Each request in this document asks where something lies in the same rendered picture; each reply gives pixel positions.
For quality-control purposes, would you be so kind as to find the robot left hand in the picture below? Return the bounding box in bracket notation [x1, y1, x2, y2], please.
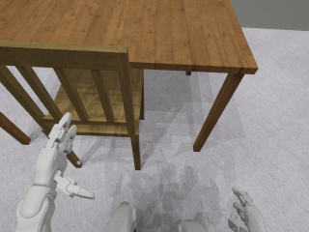
[32, 112, 96, 199]

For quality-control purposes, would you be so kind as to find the robot thigh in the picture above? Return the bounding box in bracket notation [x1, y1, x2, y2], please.
[103, 204, 136, 232]
[177, 220, 207, 232]

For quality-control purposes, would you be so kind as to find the robot right hand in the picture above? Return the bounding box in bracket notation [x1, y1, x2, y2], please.
[228, 186, 267, 232]

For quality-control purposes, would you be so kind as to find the right robot thigh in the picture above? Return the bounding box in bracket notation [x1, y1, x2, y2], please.
[177, 220, 207, 232]

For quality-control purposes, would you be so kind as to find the left robot thigh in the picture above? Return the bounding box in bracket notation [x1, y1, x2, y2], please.
[103, 204, 136, 232]

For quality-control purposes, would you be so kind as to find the robot left forearm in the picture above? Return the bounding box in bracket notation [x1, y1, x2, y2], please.
[14, 185, 57, 232]

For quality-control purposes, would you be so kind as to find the chair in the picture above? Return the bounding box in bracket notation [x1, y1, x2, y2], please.
[0, 40, 145, 170]

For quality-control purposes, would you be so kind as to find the table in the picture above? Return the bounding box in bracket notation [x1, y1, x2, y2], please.
[0, 0, 258, 152]

